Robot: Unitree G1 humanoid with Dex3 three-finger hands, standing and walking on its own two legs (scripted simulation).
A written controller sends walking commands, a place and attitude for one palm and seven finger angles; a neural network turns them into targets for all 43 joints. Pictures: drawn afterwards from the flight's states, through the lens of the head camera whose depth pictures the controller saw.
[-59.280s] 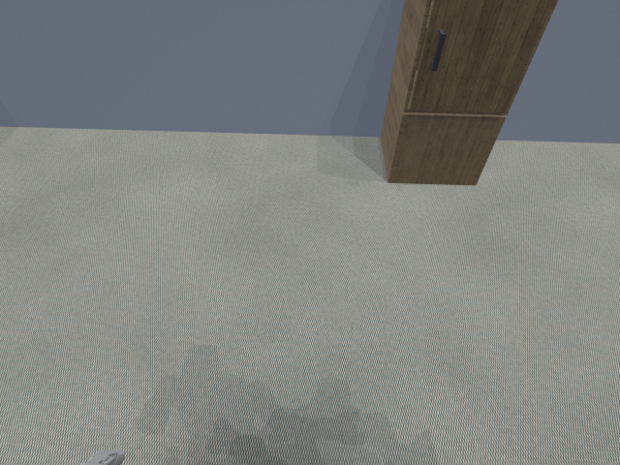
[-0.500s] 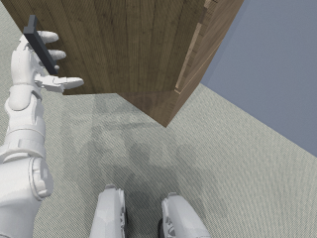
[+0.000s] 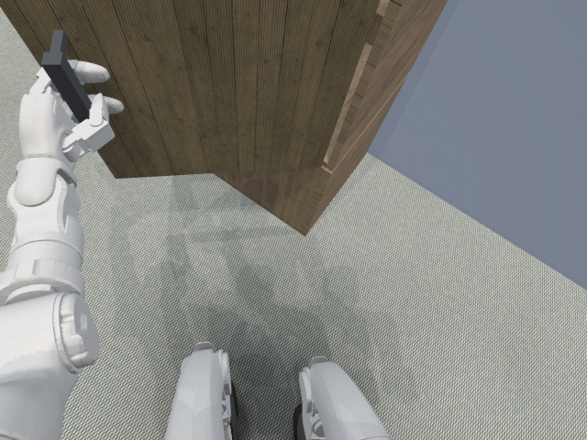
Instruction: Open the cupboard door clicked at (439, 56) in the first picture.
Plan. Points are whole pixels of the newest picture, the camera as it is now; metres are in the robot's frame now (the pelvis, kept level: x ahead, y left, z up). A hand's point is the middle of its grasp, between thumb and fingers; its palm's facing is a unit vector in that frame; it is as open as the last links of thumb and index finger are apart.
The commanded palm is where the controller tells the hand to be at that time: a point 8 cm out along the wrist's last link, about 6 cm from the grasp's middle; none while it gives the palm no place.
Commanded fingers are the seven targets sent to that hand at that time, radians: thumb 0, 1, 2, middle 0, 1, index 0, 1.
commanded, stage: pull the door open along its arc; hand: left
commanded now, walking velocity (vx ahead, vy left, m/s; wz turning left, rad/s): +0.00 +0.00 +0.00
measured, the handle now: (80, 90) +0.55 +0.25 +0.06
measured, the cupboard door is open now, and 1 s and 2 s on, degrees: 43 77 82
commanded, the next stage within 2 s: open thumb and fingers to let go in 1.10 s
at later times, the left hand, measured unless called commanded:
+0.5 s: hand (114, 179) +0.43 +0.20 +0.05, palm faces +0.09 -1.00 +0.01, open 5.6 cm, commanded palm +0.37 +0.24 +0.05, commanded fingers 0.00 0.90 0.90 -0.40 -1.35 -0.40 -1.35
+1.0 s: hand (187, 266) +0.32 +0.11 +0.05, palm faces +0.47 -0.88 +0.02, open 5.5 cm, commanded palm +0.25 +0.15 +0.05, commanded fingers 0.00 0.90 0.90 -0.40 -1.35 -0.40 -1.35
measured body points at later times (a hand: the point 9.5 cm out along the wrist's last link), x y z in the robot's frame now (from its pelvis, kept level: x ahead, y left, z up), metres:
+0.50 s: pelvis +0.01 +0.00 +0.03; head +0.14 +0.03 +0.46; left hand +0.42 +0.25 +0.05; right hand +0.08 -0.25 -0.09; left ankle +0.07 +0.10 -0.59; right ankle -0.01 -0.11 -0.59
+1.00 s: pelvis +0.02 -0.03 +0.03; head +0.10 -0.03 +0.48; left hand +0.29 +0.15 +0.05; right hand +0.21 -0.23 -0.08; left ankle +0.07 +0.10 -0.59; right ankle -0.01 -0.11 -0.59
